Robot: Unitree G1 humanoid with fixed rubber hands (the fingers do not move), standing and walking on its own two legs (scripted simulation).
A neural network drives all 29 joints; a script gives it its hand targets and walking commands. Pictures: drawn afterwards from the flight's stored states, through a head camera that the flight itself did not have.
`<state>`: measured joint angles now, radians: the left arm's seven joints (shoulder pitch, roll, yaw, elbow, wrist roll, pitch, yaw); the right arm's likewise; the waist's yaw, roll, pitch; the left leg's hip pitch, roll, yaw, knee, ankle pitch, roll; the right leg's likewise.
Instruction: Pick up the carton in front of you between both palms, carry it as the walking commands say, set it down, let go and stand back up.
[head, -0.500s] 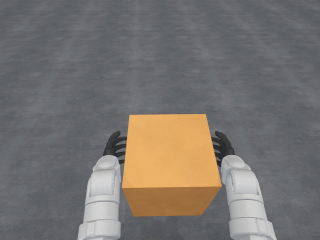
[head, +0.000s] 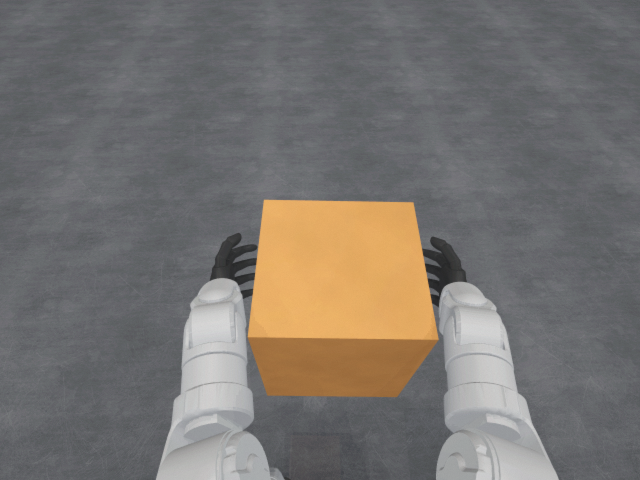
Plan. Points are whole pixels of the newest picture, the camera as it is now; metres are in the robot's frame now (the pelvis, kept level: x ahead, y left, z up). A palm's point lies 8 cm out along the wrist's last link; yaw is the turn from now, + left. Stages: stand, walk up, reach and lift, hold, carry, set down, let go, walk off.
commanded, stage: set down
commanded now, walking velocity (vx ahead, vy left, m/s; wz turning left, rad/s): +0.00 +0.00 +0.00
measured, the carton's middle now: (335, 305) +0.35 +0.01 -0.05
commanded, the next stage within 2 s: none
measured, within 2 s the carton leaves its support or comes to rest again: neither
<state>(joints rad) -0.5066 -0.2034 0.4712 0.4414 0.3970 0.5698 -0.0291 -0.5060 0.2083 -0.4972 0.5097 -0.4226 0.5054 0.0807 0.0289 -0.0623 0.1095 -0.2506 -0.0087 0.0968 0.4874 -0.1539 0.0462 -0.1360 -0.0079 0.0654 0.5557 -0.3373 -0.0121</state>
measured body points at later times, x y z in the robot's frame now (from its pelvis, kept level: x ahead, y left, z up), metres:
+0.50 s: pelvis -0.04 -0.03 -0.11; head +0.19 +0.01 +0.28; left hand +0.39 +0.17 -0.19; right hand +0.41 -0.13 -0.18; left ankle +0.08 +0.10 -0.73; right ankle -0.01 -0.14 -0.73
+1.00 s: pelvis -0.05 -0.02 -0.23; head +0.25 +0.03 +0.10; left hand +0.43 +0.19 -0.34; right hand +0.46 -0.11 -0.33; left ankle +0.08 +0.10 -0.73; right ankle -0.01 -0.14 -0.73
